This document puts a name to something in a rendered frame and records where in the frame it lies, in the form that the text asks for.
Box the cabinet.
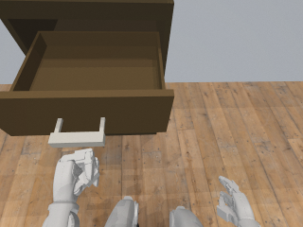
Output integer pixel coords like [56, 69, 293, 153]
[0, 0, 174, 136]

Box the handle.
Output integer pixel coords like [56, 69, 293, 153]
[47, 117, 106, 148]

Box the drawer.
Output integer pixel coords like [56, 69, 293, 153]
[0, 30, 175, 136]

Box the robot left forearm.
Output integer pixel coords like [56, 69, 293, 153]
[42, 201, 80, 227]

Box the robot right shin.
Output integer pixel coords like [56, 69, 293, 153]
[175, 206, 186, 210]

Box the left robot thigh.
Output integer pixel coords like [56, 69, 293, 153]
[104, 199, 139, 227]

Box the robot right hand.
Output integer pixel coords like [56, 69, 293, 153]
[216, 176, 255, 226]

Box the robot left hand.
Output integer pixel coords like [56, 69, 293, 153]
[53, 148, 100, 202]

